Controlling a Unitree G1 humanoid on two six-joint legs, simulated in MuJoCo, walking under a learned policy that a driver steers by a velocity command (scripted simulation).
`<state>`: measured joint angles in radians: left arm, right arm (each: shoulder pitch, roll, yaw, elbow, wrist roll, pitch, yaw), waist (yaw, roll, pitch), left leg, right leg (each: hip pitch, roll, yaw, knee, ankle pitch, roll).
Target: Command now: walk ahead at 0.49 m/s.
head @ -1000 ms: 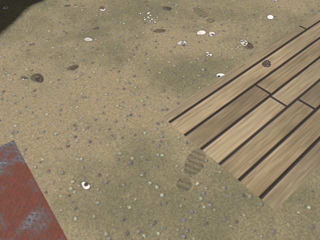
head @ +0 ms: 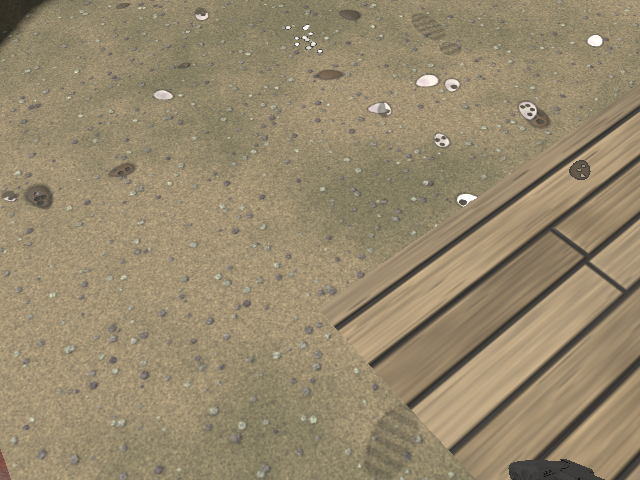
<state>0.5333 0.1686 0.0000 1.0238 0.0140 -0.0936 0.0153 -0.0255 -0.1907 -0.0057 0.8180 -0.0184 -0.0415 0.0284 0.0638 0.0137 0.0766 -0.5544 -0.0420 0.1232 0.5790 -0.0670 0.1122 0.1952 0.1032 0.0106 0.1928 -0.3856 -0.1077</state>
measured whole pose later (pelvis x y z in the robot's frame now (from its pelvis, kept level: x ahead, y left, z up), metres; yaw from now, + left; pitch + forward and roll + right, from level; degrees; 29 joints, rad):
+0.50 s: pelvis +0.25 -0.01 +0.01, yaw -6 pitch -1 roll +1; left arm 0.10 0.19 0.01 0.88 0.03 -0.05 -0.02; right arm 0.40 -0.17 -0.01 1.04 -0.01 -0.08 -0.04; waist -0.04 -0.02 0.09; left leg 0.00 -0.06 0.17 0.38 -0.37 0.08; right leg -0.52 0.01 -0.08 0.61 -0.04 -0.08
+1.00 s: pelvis +0.29 -0.01 +0.02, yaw -22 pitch +2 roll +0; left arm 0.21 0.27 0.11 0.83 0.01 0.06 0.01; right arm 0.32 -0.27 -0.05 0.85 -0.02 0.00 -0.06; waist -0.02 -0.01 -0.04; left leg -0.17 -0.03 0.03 0.40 -0.36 0.05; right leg -0.45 0.18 0.11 0.54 -0.28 -0.03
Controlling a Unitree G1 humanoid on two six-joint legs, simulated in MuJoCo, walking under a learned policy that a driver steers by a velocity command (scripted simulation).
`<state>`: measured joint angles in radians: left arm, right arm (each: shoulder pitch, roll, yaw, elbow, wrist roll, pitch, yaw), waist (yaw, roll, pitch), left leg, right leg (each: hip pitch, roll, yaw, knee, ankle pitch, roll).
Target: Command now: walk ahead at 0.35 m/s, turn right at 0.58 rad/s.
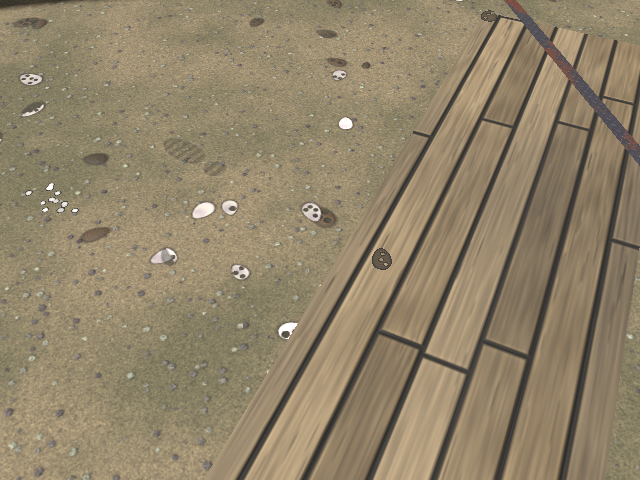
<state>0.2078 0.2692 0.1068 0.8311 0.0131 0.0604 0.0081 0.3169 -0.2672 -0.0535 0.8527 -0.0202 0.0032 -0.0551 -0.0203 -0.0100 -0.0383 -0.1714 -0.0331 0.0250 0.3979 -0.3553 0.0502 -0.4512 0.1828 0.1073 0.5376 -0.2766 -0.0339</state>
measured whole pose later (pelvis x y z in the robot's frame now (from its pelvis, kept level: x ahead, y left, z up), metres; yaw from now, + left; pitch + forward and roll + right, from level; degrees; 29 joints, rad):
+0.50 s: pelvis +0.14 -0.11 -0.02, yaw -18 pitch +2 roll +0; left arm 0.08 0.26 0.06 0.72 0.04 -0.02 -0.05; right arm 0.41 -0.26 -0.05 0.90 -0.02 -0.05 0.01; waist -0.07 0.01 0.05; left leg -0.21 0.14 0.10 1.04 -0.47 -0.02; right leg -0.43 0.05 -0.07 0.64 -0.24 -0.09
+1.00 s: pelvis +0.42 -0.19 -0.03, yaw -13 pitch +1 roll +0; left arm 0.37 0.24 0.02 0.93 0.03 -0.07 0.02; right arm 0.15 -0.25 -0.04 0.79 -0.03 -0.05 0.04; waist 0.01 -0.01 0.05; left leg -0.47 -0.08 0.10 0.61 -0.17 0.16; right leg -0.04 0.05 -0.10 0.86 -0.45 -0.05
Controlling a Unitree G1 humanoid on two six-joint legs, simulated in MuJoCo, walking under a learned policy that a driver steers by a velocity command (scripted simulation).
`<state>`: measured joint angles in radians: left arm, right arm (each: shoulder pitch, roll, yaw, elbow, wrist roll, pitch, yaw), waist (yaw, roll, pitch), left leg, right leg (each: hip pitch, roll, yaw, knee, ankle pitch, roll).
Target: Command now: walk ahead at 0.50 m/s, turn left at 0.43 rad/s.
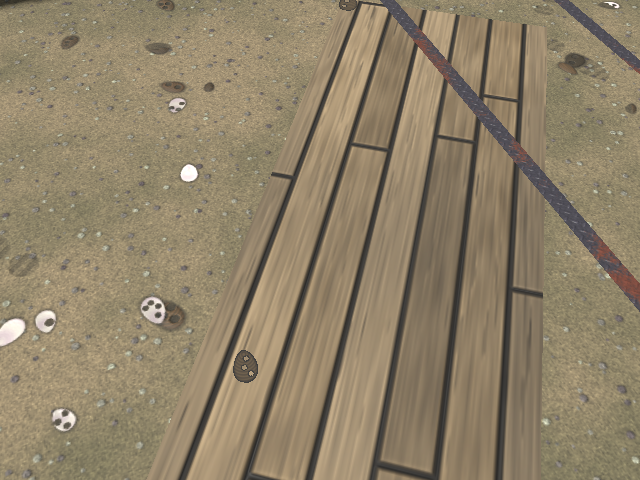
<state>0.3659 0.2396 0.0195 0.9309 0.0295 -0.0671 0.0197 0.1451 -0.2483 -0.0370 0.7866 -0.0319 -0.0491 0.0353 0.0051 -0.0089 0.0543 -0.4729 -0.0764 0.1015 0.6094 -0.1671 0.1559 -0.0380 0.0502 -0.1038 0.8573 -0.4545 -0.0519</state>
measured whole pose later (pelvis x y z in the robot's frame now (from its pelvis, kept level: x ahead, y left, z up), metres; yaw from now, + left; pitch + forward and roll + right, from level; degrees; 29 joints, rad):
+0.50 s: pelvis +0.29 -0.02 +0.01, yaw +18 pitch +2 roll +0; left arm 0.04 0.26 -0.01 0.69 0.04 -0.08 0.00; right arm 0.44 -0.31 -0.08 0.85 0.00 -0.04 0.00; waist -0.09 0.00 0.03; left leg -0.08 -0.14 -0.22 0.67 -0.49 0.09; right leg -0.47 0.02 0.01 0.54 -0.12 -0.02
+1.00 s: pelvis +0.52 +0.10 +0.00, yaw +36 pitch +2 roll -1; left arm 0.42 0.26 0.04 0.88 0.02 -0.05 0.01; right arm 0.02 -0.26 -0.03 0.65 -0.05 -0.01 0.07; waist 0.06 0.00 0.05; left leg -0.50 -0.02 0.09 0.59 -0.17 0.14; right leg 0.05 -0.08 -0.28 0.49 -0.48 0.04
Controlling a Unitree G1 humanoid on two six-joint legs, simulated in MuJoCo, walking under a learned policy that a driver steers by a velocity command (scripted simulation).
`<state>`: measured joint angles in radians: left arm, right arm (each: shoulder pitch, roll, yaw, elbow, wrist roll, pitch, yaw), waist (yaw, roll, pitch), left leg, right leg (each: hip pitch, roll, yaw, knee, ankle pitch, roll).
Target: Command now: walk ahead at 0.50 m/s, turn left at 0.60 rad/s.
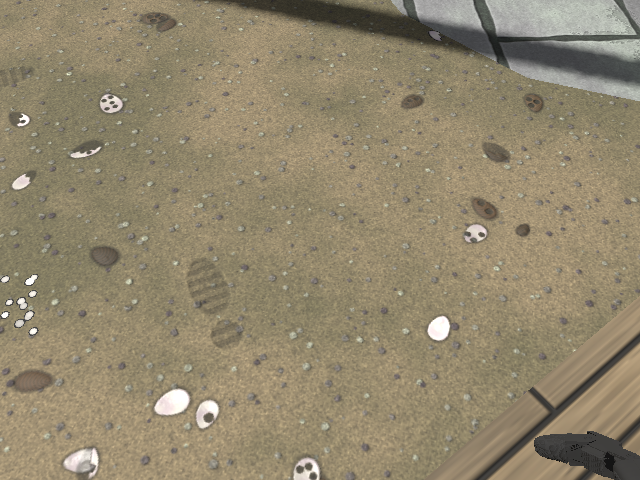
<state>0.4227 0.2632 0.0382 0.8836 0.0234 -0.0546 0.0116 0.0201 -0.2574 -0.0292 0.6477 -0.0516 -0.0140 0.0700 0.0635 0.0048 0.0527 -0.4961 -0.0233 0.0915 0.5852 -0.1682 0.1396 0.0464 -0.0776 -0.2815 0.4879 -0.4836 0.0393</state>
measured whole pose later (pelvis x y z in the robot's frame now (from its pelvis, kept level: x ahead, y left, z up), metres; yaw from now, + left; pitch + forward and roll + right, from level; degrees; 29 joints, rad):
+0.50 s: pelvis +0.27 +0.02 +0.01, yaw +13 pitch +1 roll +1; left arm 0.07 0.25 0.01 0.71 0.04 -0.05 -0.02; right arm 0.44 -0.27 -0.05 0.84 -0.01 -0.05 -0.01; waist -0.08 -0.03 0.04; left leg 0.04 -0.15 -0.15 0.35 -0.39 0.11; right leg -0.52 -0.01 -0.03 0.55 -0.03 -0.03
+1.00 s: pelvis +0.36 +0.04 +0.02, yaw -2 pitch +1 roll +0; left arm 0.27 0.28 0.09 0.79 0.02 0.05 -0.01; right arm 0.17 -0.26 -0.02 0.75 -0.01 0.02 -0.04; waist 0.05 -0.02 0.03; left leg -0.33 -0.05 -0.07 0.63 -0.37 0.00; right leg -0.35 0.15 0.18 0.45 -0.10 -0.05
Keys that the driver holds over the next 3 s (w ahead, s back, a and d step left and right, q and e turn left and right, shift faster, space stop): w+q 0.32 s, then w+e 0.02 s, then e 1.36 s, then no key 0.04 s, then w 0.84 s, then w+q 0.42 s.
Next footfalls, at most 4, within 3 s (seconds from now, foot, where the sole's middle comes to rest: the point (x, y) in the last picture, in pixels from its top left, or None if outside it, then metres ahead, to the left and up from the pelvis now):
0.52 right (365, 466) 0.47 -0.04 -0.75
1.02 left None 0.42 0.14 -0.75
1.48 right None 0.34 -0.06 -0.75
2.02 left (306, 460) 0.47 0.08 -0.75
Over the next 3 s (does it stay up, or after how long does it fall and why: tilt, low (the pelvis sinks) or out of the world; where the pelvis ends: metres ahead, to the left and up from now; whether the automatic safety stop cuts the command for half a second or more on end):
stays up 0.78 -0.26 0.01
